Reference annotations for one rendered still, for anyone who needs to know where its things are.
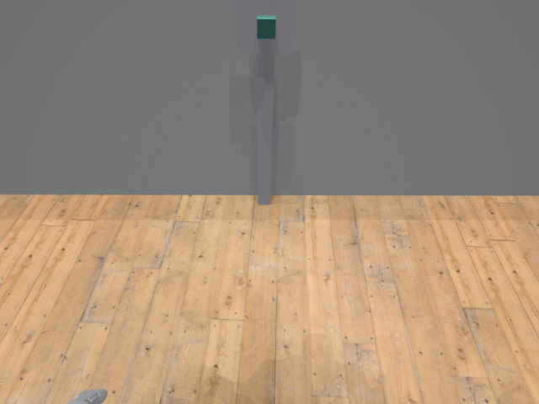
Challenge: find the panel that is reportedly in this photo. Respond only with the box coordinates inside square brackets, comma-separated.
[235, 0, 297, 205]

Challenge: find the button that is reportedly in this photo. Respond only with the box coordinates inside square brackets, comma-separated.
[257, 15, 276, 39]

